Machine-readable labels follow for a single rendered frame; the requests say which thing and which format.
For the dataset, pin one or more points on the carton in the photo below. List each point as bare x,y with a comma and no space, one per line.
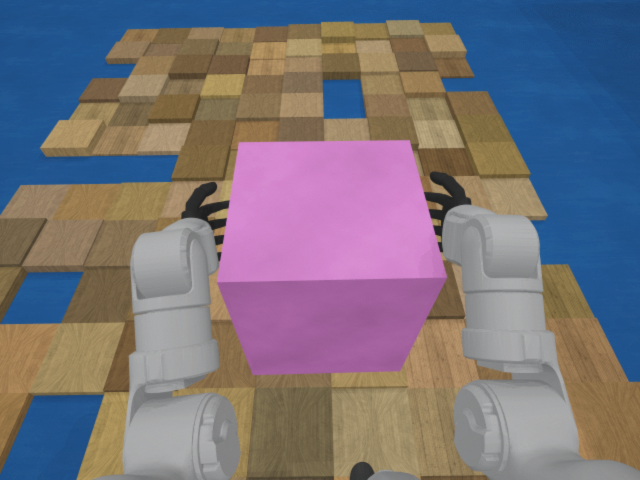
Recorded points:
330,262

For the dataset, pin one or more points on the right robot forearm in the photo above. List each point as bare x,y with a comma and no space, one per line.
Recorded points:
502,279

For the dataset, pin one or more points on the left robot forearm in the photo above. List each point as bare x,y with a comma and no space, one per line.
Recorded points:
170,272

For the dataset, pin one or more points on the right robot upper arm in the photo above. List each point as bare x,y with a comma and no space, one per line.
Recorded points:
523,430

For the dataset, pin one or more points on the robot right hand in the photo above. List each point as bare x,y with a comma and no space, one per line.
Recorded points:
448,202

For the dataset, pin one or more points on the left robot upper arm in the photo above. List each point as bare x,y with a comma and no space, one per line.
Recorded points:
189,437

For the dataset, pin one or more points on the robot left hand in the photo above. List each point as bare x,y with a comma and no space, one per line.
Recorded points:
193,209

